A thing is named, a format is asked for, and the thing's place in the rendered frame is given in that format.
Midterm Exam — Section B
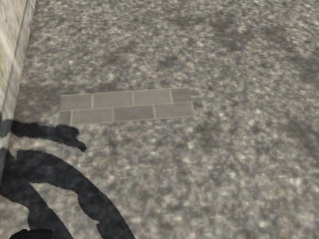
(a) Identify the left robot hand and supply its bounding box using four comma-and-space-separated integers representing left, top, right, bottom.
9, 229, 53, 239

